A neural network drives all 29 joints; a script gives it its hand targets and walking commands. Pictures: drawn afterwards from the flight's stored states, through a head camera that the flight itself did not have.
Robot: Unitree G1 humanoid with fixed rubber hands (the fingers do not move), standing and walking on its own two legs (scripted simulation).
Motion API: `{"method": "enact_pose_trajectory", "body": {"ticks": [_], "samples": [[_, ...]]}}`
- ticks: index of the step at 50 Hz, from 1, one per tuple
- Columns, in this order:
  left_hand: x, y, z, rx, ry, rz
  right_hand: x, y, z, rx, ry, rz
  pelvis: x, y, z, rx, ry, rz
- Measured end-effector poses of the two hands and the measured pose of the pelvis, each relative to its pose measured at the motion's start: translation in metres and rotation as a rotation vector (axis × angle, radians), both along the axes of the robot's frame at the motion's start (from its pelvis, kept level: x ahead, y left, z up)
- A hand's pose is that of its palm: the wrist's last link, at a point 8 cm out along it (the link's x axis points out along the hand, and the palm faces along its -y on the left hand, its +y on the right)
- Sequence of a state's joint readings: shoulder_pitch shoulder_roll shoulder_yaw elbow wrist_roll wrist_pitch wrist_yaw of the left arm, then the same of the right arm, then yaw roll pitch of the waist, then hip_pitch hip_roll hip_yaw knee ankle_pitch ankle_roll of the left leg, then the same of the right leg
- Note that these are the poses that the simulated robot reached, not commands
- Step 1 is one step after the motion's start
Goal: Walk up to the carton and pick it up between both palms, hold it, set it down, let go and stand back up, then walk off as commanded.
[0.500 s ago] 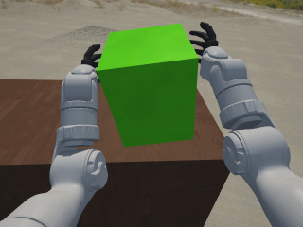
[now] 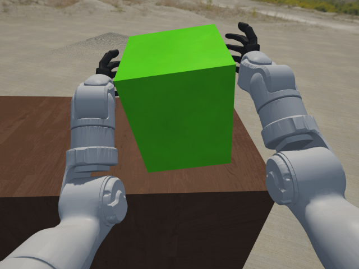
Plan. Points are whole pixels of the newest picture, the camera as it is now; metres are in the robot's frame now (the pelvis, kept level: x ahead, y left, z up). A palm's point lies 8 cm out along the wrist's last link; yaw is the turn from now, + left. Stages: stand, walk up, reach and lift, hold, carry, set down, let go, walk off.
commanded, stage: hold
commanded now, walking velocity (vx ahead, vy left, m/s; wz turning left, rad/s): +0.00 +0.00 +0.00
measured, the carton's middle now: (180, 100) +0.41 +0.02 +0.24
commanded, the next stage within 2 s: none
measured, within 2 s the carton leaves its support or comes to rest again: neither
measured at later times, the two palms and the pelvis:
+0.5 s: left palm (105, 83) +0.36 +0.18 +0.30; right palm (249, 59) +0.38 -0.11 +0.35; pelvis +0.00 +0.00 +0.00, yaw +0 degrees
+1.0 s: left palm (105, 82) +0.36 +0.17 +0.30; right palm (249, 60) +0.38 -0.11 +0.35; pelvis +0.00 +0.00 +0.00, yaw +0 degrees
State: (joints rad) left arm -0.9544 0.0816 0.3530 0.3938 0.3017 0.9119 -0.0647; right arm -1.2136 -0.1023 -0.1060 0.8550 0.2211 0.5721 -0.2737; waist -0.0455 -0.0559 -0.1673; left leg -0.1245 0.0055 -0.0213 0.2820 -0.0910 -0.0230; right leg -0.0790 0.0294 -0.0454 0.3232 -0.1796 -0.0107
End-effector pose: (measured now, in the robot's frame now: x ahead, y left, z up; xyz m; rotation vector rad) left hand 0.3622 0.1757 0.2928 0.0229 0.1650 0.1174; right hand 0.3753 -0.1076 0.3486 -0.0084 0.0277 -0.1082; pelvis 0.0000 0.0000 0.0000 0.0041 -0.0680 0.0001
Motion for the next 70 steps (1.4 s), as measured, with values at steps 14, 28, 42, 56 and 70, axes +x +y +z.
{"method": "enact_pose_trajectory", "body": {"ticks": [14, 28, 42, 56, 70], "samples": [[0.0020, -0.0010, -0.0022, -0.003, 0.016, -0.005, 0.0014, -0.0011, -0.0023, -0.004, 0.023, -0.006, 0.0004, 0.0000, 0.0000, 0.000, 0.001, 0.000], [0.0022, -0.0011, 0.0007, 0.001, 0.011, -0.006, 0.0011, -0.0013, 0.0004, -0.004, 0.024, -0.007, 0.0014, 0.0002, 0.0000, 0.000, 0.002, 0.000], [0.0023, -0.0010, 0.0031, 0.003, 0.002, -0.005, 0.0013, -0.0013, 0.0020, -0.002, 0.020, -0.006, 0.0019, 0.0004, -0.0001, 0.000, 0.003, 0.000], [0.0024, -0.0010, 0.0028, 0.003, 0.003, -0.006, 0.0011, -0.0014, 0.0016, -0.004, 0.027, -0.007, 0.0019, 0.0004, -0.0001, 0.000, 0.003, 0.000], [0.0054, -0.0016, 0.0018, 0.003, 0.008, -0.007, 0.0038, -0.0023, -0.0007, -0.004, 0.037, -0.009, 0.0035, 0.0001, 0.0000, 0.000, 0.005, 0.000]]}}
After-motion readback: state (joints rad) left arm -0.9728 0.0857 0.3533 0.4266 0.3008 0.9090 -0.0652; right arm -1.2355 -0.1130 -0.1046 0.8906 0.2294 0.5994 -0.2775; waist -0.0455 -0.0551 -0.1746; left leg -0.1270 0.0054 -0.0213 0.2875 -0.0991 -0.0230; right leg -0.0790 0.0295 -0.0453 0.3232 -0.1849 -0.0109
